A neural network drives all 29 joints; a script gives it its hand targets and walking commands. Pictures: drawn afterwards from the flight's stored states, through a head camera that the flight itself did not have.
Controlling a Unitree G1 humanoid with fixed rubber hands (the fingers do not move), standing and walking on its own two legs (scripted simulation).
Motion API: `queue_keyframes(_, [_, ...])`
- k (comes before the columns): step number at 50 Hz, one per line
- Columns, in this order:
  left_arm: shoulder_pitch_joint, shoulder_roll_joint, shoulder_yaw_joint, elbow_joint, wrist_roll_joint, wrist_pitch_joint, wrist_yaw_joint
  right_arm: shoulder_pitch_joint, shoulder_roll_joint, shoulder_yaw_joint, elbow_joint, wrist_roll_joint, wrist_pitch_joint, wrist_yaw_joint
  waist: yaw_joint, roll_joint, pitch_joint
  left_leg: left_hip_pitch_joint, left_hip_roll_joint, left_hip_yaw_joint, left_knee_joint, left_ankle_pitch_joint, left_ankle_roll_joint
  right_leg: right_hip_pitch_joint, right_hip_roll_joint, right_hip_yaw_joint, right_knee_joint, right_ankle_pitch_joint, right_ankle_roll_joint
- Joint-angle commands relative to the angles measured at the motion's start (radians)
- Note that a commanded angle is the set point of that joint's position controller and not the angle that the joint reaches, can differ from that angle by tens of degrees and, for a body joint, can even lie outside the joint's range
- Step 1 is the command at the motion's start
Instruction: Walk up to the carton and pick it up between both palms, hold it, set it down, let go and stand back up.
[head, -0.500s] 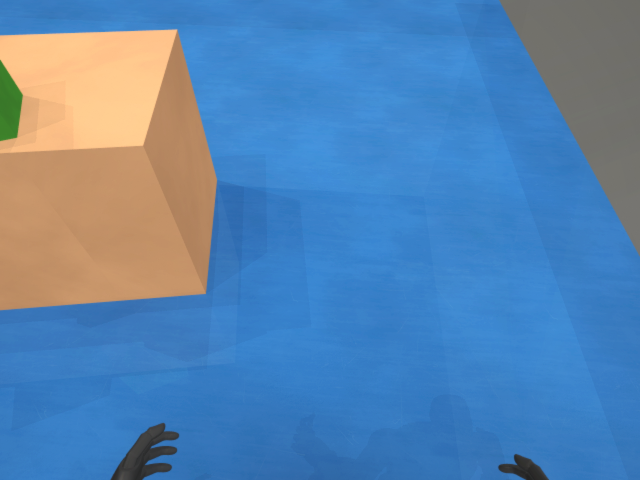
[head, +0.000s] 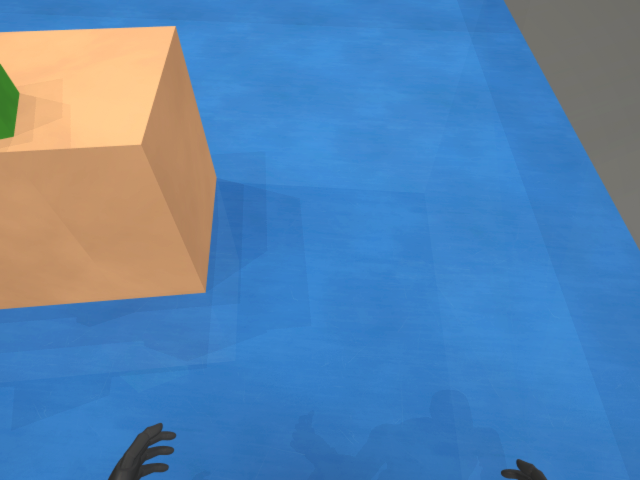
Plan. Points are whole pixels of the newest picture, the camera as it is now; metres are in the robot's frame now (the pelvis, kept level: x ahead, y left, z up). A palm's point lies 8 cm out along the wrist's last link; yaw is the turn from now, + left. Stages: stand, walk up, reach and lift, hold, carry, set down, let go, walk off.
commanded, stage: stand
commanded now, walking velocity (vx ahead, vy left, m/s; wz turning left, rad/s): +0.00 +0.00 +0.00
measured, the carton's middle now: out of the picture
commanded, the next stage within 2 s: none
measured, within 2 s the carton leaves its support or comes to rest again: neither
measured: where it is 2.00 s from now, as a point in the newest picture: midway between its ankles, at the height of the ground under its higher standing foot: outside the picture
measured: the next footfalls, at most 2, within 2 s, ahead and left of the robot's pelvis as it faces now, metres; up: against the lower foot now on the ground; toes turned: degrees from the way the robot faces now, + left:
none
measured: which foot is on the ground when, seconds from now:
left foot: down 0.00-1.00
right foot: down 0.00-1.00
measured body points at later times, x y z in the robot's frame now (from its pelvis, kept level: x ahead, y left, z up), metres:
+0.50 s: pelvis -0.04 +0.00 +0.00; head -0.02 +0.00 +0.45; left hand +0.10 +0.26 -0.10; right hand +0.07 -0.27 -0.12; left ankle -0.04 +0.11 -0.71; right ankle -0.05 -0.13 -0.71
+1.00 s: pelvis -0.08 -0.01 +0.00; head -0.09 +0.00 +0.45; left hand +0.03 +0.25 -0.12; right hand +0.01 -0.29 -0.12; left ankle -0.04 +0.11 -0.71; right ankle -0.05 -0.13 -0.71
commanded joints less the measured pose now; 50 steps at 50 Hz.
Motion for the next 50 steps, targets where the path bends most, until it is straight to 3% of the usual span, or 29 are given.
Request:
queue_keyframes(1, [-0.039, 0.236, 0.085, -0.043, 0.01, -0.05, 0.009, 0.003, -0.235, -0.097, -0.053, -0.036, -0.037, -0.017, -0.02, -0.017, -0.159, 0.163, 0.107, -0.086, -0.073, 0.698, 0.079, 0.053, -0.095, 0.043, -0.022, 0.548, -0.087])
queue_keyframes(2, [-0.023, 0.221, 0.076, -0.038, 0.002, -0.04, 0.018, 0.012, -0.265, -0.105, -0.05, -0.025, -0.045, -0.019, -0.017, 0.026, -0.102, 0.161, 0.123, -0.101, -0.078, 0.758, 0.08, 0.018, -0.084, 0.034, -0.043, 0.584, -0.085])
queue_keyframes(4, [-0.047, 0.25, 0.094, -0.039, 0.018, -0.048, 0.013, -0.024, -0.239, -0.099, -0.044, -0.035, -0.043, -0.022, -0.005, -0.028, -0.145, 0.159, 0.12, -0.101, -0.083, 0.776, 0.08, 0.058, -0.073, 0.031, -0.023, 0.527, -0.087])
queue_keyframes(5, [-0.009, 0.256, 0.098, -0.024, 0.013, -0.045, 0.016, 0.003, -0.26, -0.115, -0.039, -0.037, -0.04, -0.027, -0.027, 0.052, -0.102, 0.195, 0.137, -0.102, -0.087, 0.836, 0.087, 0.004, -0.066, 0.017, -0.019, 0.495, -0.071])
queue_keyframes(7, [-0.015, 0.227, 0.077, -0.037, 0.015, -0.053, 0.018, -0.046, -0.233, -0.098, -0.047, -0.023, -0.046, -0.014, 0.013, -0.036, -0.12, 0.11, 0.129, -0.096, -0.063, 0.779, 0.097, 0.097, -0.094, 0.057, -0.073, 0.582, -0.086])
queue_keyframes(9, [-0.009, 0.253, 0.091, -0.023, 0.014, -0.053, 0.014, -0.014, -0.228, -0.102, -0.037, -0.031, -0.043, -0.015, -0.007, -0.032, -0.17, 0.128, 0.084, -0.064, -0.07, 0.692, 0.059, 0.123, -0.123, 0.063, -0.03, 0.694, -0.109])
queue_keyframes(10, [-0.022, 0.259, 0.099, -0.024, 0.02, -0.045, 0.015, -0.025, -0.233, -0.106, -0.032, -0.034, -0.037, -0.015, -0.008, -0.034, -0.114, 0.084, 0.09, -0.078, -0.076, 0.688, 0.075, 0.112, -0.109, 0.063, -0.042, 0.698, -0.103])
queue_keyframes(13, [-0.028, 0.249, 0.086, -0.033, 0.005, -0.045, 0.019, 0.013, -0.257, -0.101, -0.007, -0.027, -0.047, -0.01, -0.011, -0.074, -0.11, 0.128, 0.092, -0.079, -0.099, 0.623, 0.065, 0.069, -0.092, 0.049, -0.047, 0.598, -0.096])
queue_keyframes(15, [-0.021, 0.274, 0.094, -0.015, 0.015, -0.05, 0.015, 0.023, -0.215, -0.088, -0.004, -0.029, -0.041, -0.011, -0.034, -0.036, -0.124, 0.155, 0.127, -0.126, -0.142, 0.611, 0.082, 0.057, -0.093, 0.05, -0.042, 0.545, -0.083])
queue_keyframes(16, [-0.004, 0.246, 0.088, -0.003, 0.013, -0.049, 0.013, -0.021, -0.243, -0.095, 0.009, -0.031, -0.036, -0.018, -0.001, 0.027, -0.063, 0.105, 0.116, -0.107, -0.134, 0.602, 0.088, 0.064, -0.088, 0.063, -0.075, 0.432, -0.084])
queue_keyframes(17, [-0.032, 0.269, 0.099, -0.007, 0.015, -0.048, 0.013, 0.017, -0.236, -0.1, 0.008, -0.025, -0.04, -0.018, -0.016, -0.083, -0.083, 0.103, 0.098, -0.103, -0.126, 0.618, 0.083, 0.083, -0.084, 0.053, -0.066, 0.487, -0.083])
queue_keyframes(20, [-0.04, 0.236, 0.084, -0.007, 0.009, -0.048, 0.005, -0.003, -0.248, -0.083, 0.018, -0.019, -0.041, 0.004, -0.005, 0.028, -0.143, 0.124, 0.105, -0.104, -0.137, 0.534, 0.065, 0.072, -0.109, 0.08, -0.079, 0.476, -0.1])
queue_keyframes(21, [-0.032, 0.242, 0.075, -0.006, 0.014, -0.049, 0.011, 0.014, -0.219, -0.08, 0.018, -0.018, -0.043, -0.002, -0.037, -0.027, -0.102, 0.104, 0.115, -0.128, -0.155, 0.503, 0.071, 0.074, -0.084, 0.067, -0.086, 0.465, -0.094])
queue_keyframes(23, [-0.038, 0.245, 0.08, 0.017, 0.016, -0.043, 0.01, -0.023, -0.289, -0.106, 0.045, -0.032, -0.045, -0.005, -0.011, 0.0, -0.02, 0.039, 0.137, -0.173, -0.201, 0.442, 0.084, 0.051, -0.068, 0.053, -0.111, 0.321, -0.066])
queue_keyframes(24, [-0.025, 0.224, 0.075, 0.023, 0.007, -0.045, 0.014, -0.018, -0.269, -0.096, 0.038, -0.029, -0.049, -0.006, -0.006, -0.038, -0.03, 0.027, 0.109, -0.164, -0.186, 0.419, 0.085, 0.061, -0.089, 0.083, -0.103, 0.382, -0.077])
queue_keyframes(25, [-0.036, 0.253, 0.081, 0.036, 0.008, -0.046, 0.01, 0.02, -0.241, -0.084, 0.054, -0.023, -0.046, 0.007, -0.03, 0.001, -0.094, 0.094, 0.091, -0.113, -0.168, 0.429, 0.068, 0.08, -0.093, 0.077, -0.103, 0.416, -0.083])
queue_keyframes(27, [-0.019, 0.236, 0.076, 0.048, 0.003, -0.039, 0.008, -0.047, -0.211, -0.076, 0.046, -0.026, -0.046, -0.001, -0.003, 0.057, -0.042, 0.022, 0.125, -0.157, -0.197, 0.412, 0.09, 0.087, -0.075, 0.063, -0.11, 0.356, -0.073])
queue_keyframes(30, [-0.066, 0.274, 0.076, 0.076, 0.018, -0.06, 0.001, -0.032, -0.228, -0.076, 0.06, -0.016, -0.042, -0.003, -0.025, -0.057, -0.013, 0.046, 0.101, -0.12, -0.183, 0.329, 0.06, 0.045, -0.135, 0.149, -0.202, 0.297, -0.105])
queue_keyframes(33, [-0.083, 0.243, 0.074, 0.078, 0.015, -0.038, 0.011, -0.056, -0.246, -0.082, 0.066, -0.037, -0.041, 0.006, -0.017, 0.075, 0.001, 0.004, 0.125, -0.171, -0.267, 0.235, 0.083, 0.047, -0.07, 0.077, -0.145, 0.272, -0.071])
queue_keyframes(35, [-0.033, 0.263, 0.075, 0.095, 0.008, -0.053, 0.002, -0.062, -0.254, -0.081, 0.07, -0.025, -0.035, 0.01, 0.008, 0.008, 0.032, -0.001, 0.099, -0.15, -0.249, 0.148, 0.071, 0.027, -0.101, 0.135, -0.232, 0.124, -0.08])
queue_keyframes(36, [-0.03, 0.23, 0.049, 0.128, 0.005, -0.064, -0.001, -0.058, -0.215, -0.073, 0.078, -0.025, -0.037, 0.016, -0.009, -0.051, 0.018, 0.026, 0.089, -0.14, -0.244, 0.13, 0.075, 0.016, -0.103, 0.155, -0.233, 0.115, -0.095])
queue_keyframes(40, [-0.063, 0.236, 0.07, 0.14, 0.011, -0.053, -0.006, -0.087, -0.269, -0.088, 0.085, -0.017, -0.05, 0.013, 0.005, 0.04, -0.031, 0.026, 0.102, -0.161, -0.278, 0.217, 0.073, 0.066, -0.1, 0.109, -0.223, 0.208, -0.072])
queue_keyframes(42, [-0.076, 0.275, 0.074, 0.165, 0.011, -0.049, 0.0, -0.055, -0.234, -0.072, 0.106, -0.02, -0.039, 0.003, -0.024, -0.02, 0.021, 0.028, 0.091, -0.153, -0.262, 0.239, 0.069, 0.018, -0.105, 0.147, -0.244, 0.224, -0.081])
queue_keyframes(44, [-0.109, 0.262, 0.065, 0.164, 0.023, -0.049, 0.001, -0.101, -0.232, -0.074, 0.105, -0.027, -0.041, -0.003, -0.009, 0.084, 0.126, -0.078, 0.108, -0.203, -0.331, 0.055, 0.075, -0.014, -0.093, 0.141, -0.255, 0.108, -0.076])
queue_keyframes(45, [-0.069, 0.248, 0.071, 0.176, 0.018, -0.055, -0.003, -0.102, -0.24, -0.072, 0.113, -0.031, -0.042, 0.006, 0.022, -0.023, 0.043, -0.047, 0.111, -0.187, -0.338, 0.056, 0.077, 0.047, -0.101, 0.121, -0.236, 0.109, -0.076])
queue_keyframes(46, [-0.044, 0.273, 0.067, 0.2, 0.02, -0.048, -0.006, -0.1, -0.248, -0.077, 0.12, -0.04, -0.038, 0.014, 0.005, 0.037, 0.047, -0.015, 0.077, -0.147, -0.302, 0.093, 0.051, 0.028, -0.094, 0.118, -0.253, 0.094, -0.066])
queue_keyframes(48, [-0.085, 0.257, 0.063, 0.198, 0.017, -0.045, -0.018, -0.096, -0.212, -0.06, 0.114, -0.025, -0.038, 0.014, -0.003, -0.012, 0.088, 0.0, 0.081, -0.142, -0.295, 0.068, 0.061, -0.035, -0.109, 0.172, -0.309, 0.028, -0.09])
queue_keyframes(49, [-0.085, 0.238, 0.064, 0.194, 0.018, -0.047, -0.022, -0.081, -0.246, -0.071, 0.143, -0.028, -0.039, 0.009, 0.005, -0.039, 0.068, -0.014, 0.087, -0.149, -0.306, 0.051, 0.062, -0.01, -0.091, 0.132, -0.286, 0.035, -0.077])
queue_keyframes(50, [-0.087, 0.262, 0.065, 0.193, 0.02, -0.055, -0.015, -0.097, -0.233, -0.065, 0.132, -0.038, -0.037, 0.018, -0.008, 0.079, 0.081, -0.004, 0.086, -0.148, -0.341, 0.014, 0.054, -0.036, -0.089, 0.156, -0.298, 0.01, -0.069])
